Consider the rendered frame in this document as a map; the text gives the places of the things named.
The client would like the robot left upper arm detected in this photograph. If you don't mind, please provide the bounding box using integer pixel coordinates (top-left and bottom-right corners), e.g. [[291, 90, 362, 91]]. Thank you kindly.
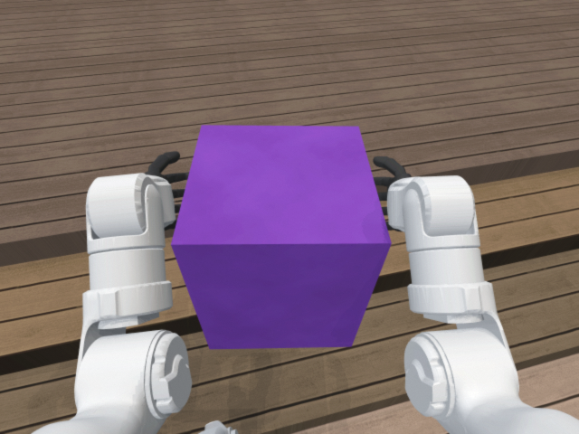
[[31, 330, 192, 434]]

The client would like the robot right upper arm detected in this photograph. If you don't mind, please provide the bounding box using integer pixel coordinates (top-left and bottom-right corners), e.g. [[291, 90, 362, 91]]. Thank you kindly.
[[404, 327, 579, 434]]

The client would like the robot left hand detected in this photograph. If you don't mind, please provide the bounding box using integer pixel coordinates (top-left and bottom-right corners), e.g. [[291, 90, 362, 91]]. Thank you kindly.
[[145, 151, 189, 231]]

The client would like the left robot forearm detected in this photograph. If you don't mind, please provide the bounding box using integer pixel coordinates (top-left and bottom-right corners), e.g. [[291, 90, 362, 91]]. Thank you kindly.
[[74, 173, 176, 407]]

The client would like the left robot shin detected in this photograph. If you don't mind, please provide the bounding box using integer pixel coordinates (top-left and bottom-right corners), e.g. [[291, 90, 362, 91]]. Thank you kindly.
[[204, 420, 225, 430]]

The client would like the right robot forearm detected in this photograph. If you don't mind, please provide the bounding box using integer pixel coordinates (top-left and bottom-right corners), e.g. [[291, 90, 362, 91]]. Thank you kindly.
[[387, 175, 519, 391]]

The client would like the carton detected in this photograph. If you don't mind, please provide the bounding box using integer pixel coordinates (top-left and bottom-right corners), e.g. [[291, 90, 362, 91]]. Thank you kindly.
[[171, 125, 392, 349]]

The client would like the robot right hand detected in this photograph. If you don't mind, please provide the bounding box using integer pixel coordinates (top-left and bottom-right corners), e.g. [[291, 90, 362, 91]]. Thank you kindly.
[[373, 156, 411, 231]]

